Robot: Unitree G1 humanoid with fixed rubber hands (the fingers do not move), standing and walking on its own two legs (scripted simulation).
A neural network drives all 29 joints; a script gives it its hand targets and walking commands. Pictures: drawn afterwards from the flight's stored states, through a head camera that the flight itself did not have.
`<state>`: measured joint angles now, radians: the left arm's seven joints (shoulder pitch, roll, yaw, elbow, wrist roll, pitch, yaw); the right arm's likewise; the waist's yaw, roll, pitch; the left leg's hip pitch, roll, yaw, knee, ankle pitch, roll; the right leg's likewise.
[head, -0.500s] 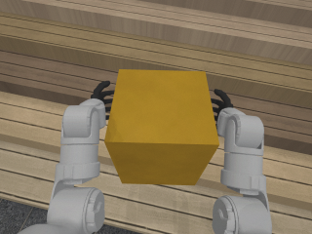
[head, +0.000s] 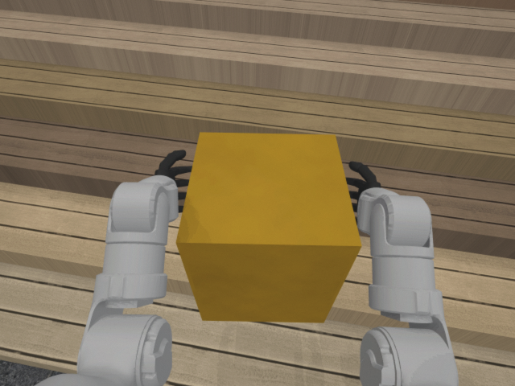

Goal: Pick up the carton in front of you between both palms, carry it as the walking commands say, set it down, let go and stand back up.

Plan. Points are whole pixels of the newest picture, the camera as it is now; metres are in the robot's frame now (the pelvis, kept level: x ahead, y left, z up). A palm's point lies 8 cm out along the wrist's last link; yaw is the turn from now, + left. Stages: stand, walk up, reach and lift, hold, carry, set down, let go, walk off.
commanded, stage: carry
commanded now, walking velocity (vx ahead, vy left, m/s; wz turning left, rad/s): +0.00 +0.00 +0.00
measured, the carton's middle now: (265, 232) +0.34 +0.00 +0.05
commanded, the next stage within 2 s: none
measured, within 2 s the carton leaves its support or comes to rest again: neither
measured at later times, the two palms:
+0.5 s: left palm (166, 212) +0.31 +0.13 +0.14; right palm (386, 225) +0.30 -0.16 +0.13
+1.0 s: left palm (166, 227) +0.29 +0.13 +0.13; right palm (394, 241) +0.28 -0.17 +0.13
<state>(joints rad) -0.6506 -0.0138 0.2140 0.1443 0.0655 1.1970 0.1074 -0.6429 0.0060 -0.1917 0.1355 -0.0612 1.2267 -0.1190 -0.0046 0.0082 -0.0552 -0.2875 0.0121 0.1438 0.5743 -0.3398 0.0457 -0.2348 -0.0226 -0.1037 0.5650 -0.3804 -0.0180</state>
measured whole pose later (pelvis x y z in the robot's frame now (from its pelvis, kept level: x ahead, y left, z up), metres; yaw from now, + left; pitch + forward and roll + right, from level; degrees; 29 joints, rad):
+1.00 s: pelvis -0.06 -0.02 +0.00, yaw -1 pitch +1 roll +0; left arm -0.67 0.00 0.21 0.21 0.06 1.21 0.11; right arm -0.67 0.00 -0.19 0.21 -0.06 1.24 -0.12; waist 0.00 0.01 -0.06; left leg -0.34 0.05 0.15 0.53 -0.22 0.03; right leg -0.29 0.00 -0.12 0.54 -0.27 -0.05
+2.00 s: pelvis -0.08 -0.01 +0.00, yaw -1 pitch +1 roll +0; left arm -0.68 0.00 0.21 0.21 0.06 1.21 0.11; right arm -0.67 0.00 -0.19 0.20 -0.06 1.24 -0.13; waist 0.00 0.01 -0.06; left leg -0.36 0.05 0.15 0.54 -0.20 0.04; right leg -0.32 -0.01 -0.13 0.55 -0.25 -0.05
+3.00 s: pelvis +0.08 +0.01 +0.00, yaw -1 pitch +4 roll +1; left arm -0.85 0.05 0.26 0.18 0.02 1.33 0.15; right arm -0.88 -0.01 -0.26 0.22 -0.07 1.34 -0.14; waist 0.00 -0.03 -0.05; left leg -0.31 -0.01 0.18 0.56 -0.36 0.10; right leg -0.29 -0.05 -0.08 0.87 -0.47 -0.01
